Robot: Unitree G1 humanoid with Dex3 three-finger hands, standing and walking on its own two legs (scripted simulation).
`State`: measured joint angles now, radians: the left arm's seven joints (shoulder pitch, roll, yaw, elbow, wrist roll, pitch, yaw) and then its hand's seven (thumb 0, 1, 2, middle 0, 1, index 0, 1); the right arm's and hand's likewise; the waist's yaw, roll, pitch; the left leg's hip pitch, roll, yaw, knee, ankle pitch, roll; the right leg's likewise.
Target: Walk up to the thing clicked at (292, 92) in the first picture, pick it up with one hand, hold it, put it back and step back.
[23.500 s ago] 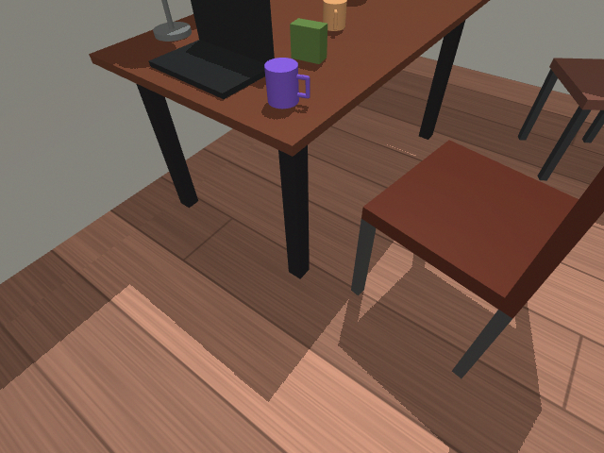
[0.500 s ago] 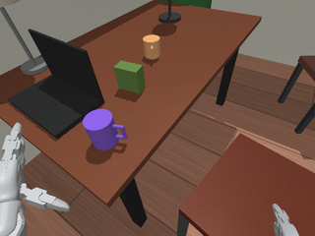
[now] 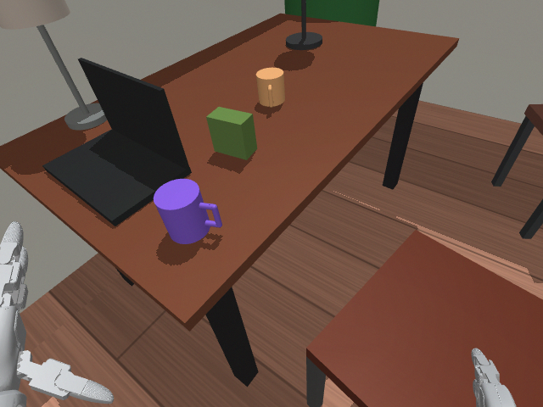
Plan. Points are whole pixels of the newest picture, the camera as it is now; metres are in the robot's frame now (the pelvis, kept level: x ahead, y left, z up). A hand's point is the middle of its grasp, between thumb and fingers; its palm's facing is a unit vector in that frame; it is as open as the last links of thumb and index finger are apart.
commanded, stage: home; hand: left
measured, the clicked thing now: (191, 212) +0.48 +0.21 +0.02
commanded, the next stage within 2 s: none
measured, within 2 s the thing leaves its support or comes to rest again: neither
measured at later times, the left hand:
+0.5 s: hand (140, 358) +0.21 +0.24 -0.02, palm faces +0.21 -0.94 -0.27, open 17.5 cm
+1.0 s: hand (191, 362) +0.23 +0.19 -0.09, palm faces +0.06 -0.97 -0.23, open 17.7 cm
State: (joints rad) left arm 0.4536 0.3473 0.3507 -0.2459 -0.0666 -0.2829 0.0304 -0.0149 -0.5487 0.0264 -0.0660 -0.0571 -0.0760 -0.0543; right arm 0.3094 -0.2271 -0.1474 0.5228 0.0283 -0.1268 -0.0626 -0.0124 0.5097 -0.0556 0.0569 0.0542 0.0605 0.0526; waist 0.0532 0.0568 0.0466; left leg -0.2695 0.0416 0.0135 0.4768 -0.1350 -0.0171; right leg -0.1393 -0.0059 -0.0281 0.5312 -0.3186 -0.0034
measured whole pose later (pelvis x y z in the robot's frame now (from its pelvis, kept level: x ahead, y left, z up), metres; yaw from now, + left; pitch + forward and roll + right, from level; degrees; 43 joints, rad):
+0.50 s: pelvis +0.04 +0.02 +0.01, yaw -1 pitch -1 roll +0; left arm 0.40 0.22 0.14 0.22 -0.02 -0.21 0.04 -0.02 -0.56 0.05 -0.05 -0.05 -0.06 -0.05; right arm 0.20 -0.15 -0.03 0.63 0.01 -0.13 -0.05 0.00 -0.49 -0.70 0.17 0.25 0.18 0.25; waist 0.04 -0.01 0.05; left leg -0.25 0.01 0.05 0.43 -0.16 0.00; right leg -0.10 -0.04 0.00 0.43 -0.31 0.03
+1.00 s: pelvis +0.05 +0.02 +0.01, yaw -2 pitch +0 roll +0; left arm 0.21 0.18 0.01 0.57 -0.02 -0.09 0.08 -0.01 -0.59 0.03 -0.04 -0.04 -0.05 -0.04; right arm 0.22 -0.21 0.00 0.68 0.01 -0.03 -0.05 0.01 -0.90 -0.90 0.20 0.30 0.20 0.30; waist 0.00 0.01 0.04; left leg -0.27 0.03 0.05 0.45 -0.19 -0.01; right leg -0.12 -0.02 0.01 0.43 -0.32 0.02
